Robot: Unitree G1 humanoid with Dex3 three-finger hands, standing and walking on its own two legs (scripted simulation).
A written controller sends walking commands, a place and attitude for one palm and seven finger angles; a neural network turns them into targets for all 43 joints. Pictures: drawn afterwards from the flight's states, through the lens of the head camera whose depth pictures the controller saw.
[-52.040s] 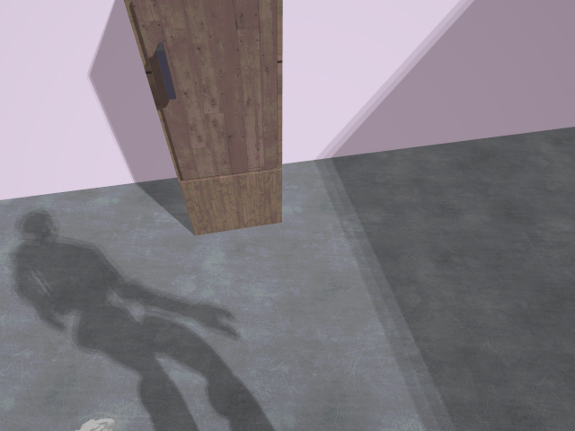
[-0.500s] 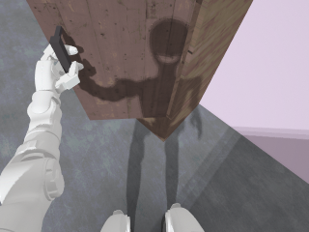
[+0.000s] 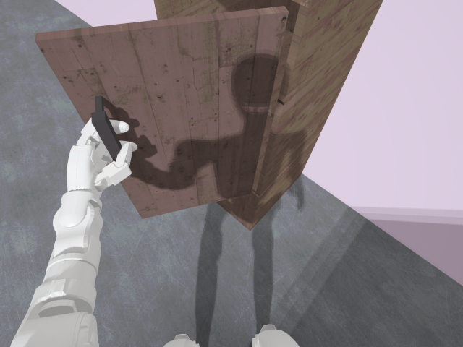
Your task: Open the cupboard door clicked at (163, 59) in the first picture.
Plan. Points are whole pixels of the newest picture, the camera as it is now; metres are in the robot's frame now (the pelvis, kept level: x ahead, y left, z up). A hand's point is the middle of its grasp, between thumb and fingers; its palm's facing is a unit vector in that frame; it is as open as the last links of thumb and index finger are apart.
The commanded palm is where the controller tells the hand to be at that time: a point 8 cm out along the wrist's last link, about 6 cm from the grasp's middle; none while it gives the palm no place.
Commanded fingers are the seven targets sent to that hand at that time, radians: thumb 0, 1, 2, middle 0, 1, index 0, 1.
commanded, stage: pull the door open along its arc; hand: left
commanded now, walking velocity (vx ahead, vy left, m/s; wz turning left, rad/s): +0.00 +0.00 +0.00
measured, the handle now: (112, 135) +0.48 +0.20 +0.06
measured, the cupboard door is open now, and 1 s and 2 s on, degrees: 57 93 97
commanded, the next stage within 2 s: open thumb and fingers to let go in 0.72 s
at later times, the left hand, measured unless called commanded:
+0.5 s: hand (176, 218) +0.31 +0.08 +0.06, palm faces +0.45 -0.89 -0.01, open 6.0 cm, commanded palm +0.24 +0.10 +0.06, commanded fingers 0.00 0.90 0.90 -0.40 -1.35 -0.40 -1.35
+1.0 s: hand (198, 238) +0.28 +0.04 +0.06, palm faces +0.42 -0.91 -0.04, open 6.5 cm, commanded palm +0.23 +0.08 +0.06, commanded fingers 0.00 0.20 0.60 -0.35 -1.27 -0.35 -1.27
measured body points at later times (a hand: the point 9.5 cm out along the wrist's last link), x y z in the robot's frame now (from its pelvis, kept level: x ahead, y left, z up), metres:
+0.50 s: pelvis +0.00 -0.02 +0.00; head +0.04 -0.03 +0.45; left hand +0.28 +0.12 +0.06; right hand +0.19 -0.22 -0.10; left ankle -0.02 +0.10 -0.69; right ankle +0.01 -0.12 -0.69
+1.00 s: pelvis -0.01 -0.05 +0.00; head +0.02 -0.07 +0.45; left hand +0.25 +0.09 +0.06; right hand +0.19 -0.25 -0.10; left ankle -0.02 +0.10 -0.69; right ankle +0.01 -0.12 -0.69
